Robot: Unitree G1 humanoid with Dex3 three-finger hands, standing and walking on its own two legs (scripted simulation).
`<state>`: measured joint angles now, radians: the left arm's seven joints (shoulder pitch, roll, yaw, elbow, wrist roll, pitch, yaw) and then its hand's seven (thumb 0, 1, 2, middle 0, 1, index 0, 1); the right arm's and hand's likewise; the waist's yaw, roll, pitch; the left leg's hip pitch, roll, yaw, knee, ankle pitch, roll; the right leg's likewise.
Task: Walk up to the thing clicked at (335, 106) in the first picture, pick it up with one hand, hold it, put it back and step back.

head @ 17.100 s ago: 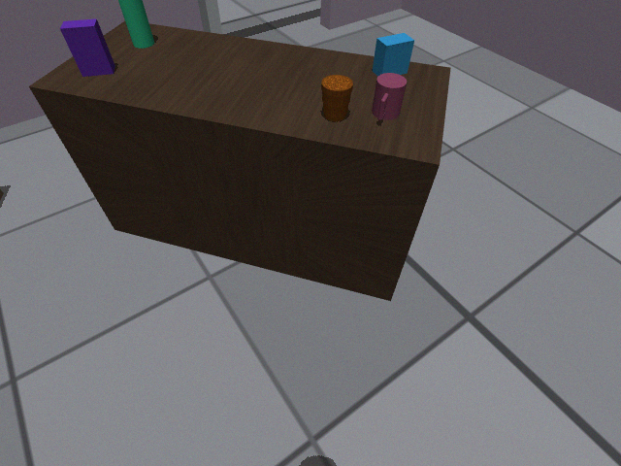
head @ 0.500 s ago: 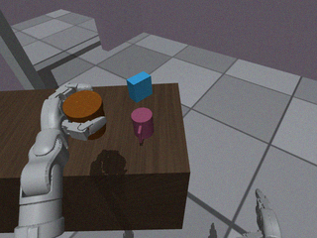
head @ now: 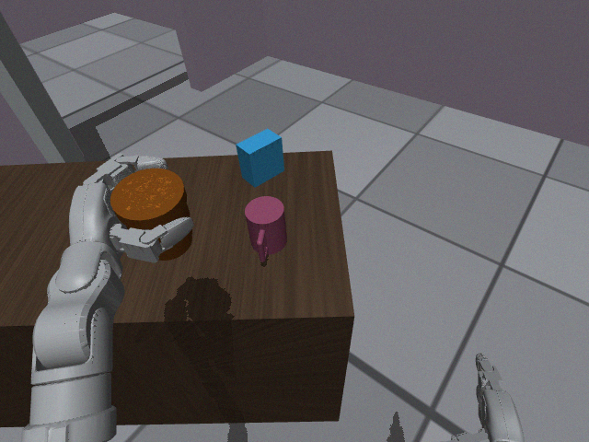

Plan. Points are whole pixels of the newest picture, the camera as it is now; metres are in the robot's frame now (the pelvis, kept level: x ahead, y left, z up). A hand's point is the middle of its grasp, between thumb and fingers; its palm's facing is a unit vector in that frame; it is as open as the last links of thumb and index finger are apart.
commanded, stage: hold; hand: left
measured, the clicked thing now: (159, 219) +0.34 +0.17 +0.17
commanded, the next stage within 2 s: crouch in 0.80 s
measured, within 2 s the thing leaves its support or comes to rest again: neither
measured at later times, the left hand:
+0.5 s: hand (161, 205) +0.34 +0.17 +0.18, palm faces +0.16 -0.99 +0.00, open 10.6 cm
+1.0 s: hand (157, 205) +0.34 +0.17 +0.19, palm faces +0.16 -0.99 +0.00, open 10.6 cm
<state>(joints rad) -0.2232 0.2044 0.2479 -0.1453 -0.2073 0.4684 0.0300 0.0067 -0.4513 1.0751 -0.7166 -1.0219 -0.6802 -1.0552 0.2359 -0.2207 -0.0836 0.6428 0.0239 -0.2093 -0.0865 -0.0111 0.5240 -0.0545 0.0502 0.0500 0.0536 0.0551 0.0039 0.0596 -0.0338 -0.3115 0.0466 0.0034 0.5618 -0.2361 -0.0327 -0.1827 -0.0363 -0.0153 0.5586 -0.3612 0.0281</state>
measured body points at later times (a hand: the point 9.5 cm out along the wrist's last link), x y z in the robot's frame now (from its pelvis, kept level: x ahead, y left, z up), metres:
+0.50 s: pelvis +0.01 +0.00 +0.00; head -0.01 -0.03 +0.45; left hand +0.33 +0.22 +0.19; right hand +0.17 -0.26 -0.08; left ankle +0.04 +0.14 -0.73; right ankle -0.04 -0.13 -0.73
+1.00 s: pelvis +0.00 +0.00 +0.00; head -0.02 -0.03 +0.45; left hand +0.32 +0.22 +0.19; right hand +0.17 -0.26 -0.08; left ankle +0.04 +0.14 -0.73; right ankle -0.04 -0.13 -0.73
